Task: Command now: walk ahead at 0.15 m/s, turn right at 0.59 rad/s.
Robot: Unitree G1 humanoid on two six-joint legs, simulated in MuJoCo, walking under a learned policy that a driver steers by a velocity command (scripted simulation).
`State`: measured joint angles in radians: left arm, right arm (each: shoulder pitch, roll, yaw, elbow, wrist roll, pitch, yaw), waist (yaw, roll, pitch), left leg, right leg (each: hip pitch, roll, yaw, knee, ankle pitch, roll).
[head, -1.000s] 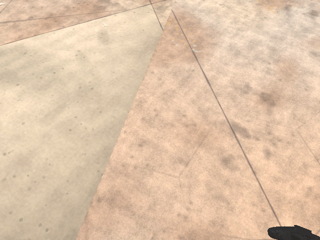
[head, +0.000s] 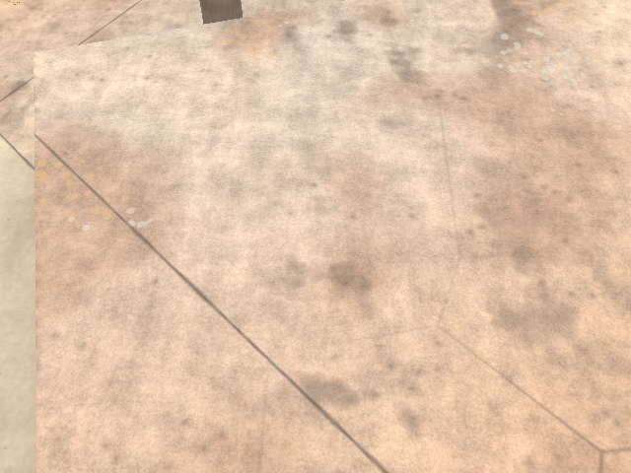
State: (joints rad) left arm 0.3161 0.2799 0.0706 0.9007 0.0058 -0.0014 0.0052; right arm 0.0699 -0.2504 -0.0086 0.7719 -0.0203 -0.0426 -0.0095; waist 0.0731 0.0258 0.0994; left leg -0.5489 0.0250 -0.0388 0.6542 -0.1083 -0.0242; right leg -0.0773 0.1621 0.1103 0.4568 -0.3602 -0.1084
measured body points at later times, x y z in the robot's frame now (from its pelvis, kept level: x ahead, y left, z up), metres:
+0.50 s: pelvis +0.05 +0.00 +0.00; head +0.05 -0.02 +0.45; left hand +0.22 +0.23 -0.11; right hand +0.07 -0.29 -0.13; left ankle +0.15 +0.11 -0.71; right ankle +0.02 -0.08 -0.73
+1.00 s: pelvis +0.24 -0.01 +0.00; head +0.26 +0.00 +0.45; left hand +0.29 +0.25 -0.15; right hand +0.31 -0.30 -0.10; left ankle +0.31 +0.06 -0.73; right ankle +0.04 -0.08 -0.67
